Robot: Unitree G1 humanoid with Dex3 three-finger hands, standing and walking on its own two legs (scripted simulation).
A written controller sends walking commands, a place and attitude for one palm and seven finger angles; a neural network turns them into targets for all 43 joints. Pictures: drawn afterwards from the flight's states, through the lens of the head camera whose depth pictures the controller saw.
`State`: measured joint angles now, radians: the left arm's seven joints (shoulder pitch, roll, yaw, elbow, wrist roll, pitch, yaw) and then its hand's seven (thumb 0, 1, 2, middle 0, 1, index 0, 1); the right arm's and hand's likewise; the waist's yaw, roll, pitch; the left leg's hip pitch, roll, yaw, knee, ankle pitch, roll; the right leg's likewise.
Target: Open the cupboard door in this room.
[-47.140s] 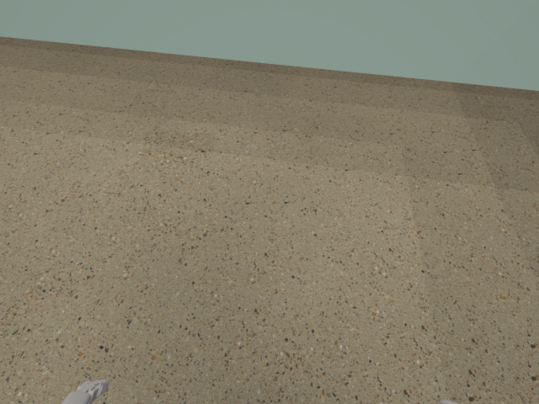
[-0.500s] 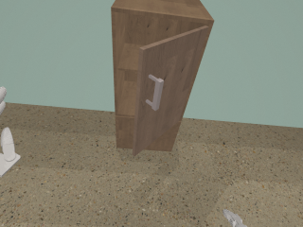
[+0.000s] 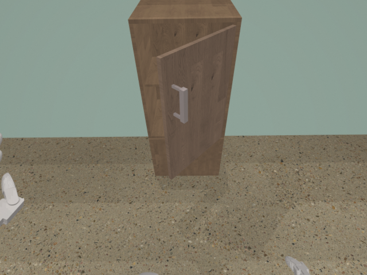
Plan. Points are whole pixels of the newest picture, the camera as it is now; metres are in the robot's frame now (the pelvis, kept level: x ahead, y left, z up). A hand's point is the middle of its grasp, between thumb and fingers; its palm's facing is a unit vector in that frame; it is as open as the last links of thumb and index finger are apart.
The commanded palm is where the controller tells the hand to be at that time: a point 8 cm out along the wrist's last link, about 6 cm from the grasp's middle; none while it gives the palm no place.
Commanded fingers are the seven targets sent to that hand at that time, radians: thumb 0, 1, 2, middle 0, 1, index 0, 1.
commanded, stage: stop stepping back and stand still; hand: left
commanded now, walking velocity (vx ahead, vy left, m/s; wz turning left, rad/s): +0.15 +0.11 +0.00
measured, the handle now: (179, 103) +0.65 +0.07 +0.04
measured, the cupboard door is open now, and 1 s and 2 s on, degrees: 47 47 47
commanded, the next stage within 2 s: let the arm hang, fingers relaxed in 1.06 s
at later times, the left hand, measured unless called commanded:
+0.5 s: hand (27, 188) +0.22 +0.30 +0.15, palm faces +0.39 -0.80 -0.47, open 7.5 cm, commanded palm +0.15 +0.34 +0.17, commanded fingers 0.00 0.90 0.90 -0.20 -0.30 -0.20 -0.30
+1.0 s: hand out of the picture +0.18 +0.33 +0.14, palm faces +0.41 -0.80 -0.44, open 7.5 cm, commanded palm +0.12 +0.37 +0.17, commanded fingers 0.00 0.90 0.90 -0.20 -0.30 -0.20 -0.30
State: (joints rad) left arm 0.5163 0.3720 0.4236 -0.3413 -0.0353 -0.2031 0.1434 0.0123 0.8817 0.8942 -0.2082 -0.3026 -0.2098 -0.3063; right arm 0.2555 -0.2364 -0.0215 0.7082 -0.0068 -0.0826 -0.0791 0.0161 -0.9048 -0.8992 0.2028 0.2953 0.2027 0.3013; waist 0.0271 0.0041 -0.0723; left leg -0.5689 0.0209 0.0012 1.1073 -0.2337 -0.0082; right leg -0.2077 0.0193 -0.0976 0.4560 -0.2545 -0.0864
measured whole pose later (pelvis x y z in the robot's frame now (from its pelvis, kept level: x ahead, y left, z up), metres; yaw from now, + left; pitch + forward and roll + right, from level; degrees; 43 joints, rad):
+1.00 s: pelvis -0.01 +0.06 +0.00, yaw +1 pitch -1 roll -1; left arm 0.55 0.38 0.38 -0.45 -0.05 -0.17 0.16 0.02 0.88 0.89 -0.21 -0.30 -0.21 -0.31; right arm 0.21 -0.21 0.01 0.61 0.00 -0.10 -0.08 0.01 -0.91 -0.90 0.20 0.30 0.20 0.30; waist 0.01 0.00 0.05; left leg -0.23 0.01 0.06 0.43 -0.20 0.03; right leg -0.18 -0.02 -0.10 0.37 -0.17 0.00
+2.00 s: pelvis -0.02 +0.04 +0.00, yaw +1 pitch -2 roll +0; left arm 0.28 0.14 0.01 1.14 0.00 0.00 0.03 0.01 0.91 0.89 -0.19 -0.30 -0.20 -0.30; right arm 0.31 -0.11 0.01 1.13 -0.02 0.02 -0.03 0.01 -0.91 -0.90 0.20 0.29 0.20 0.30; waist -0.01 0.02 0.04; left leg -0.21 0.02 0.05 0.44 -0.20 0.01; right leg -0.20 -0.02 -0.10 0.44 -0.22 -0.03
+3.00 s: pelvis +0.02 +0.04 +0.00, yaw +2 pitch -1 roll +0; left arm 0.26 0.14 0.02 1.15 0.00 -0.02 0.03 0.00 0.90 0.89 -0.20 -0.30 -0.20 -0.30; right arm 0.27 -0.14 0.01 1.15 -0.02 0.00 -0.04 0.01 -0.91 -0.90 0.20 0.29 0.20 0.30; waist 0.00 0.01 0.05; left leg -0.14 0.02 0.03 0.38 -0.22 -0.01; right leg -0.12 -0.01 -0.12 0.38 -0.25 -0.03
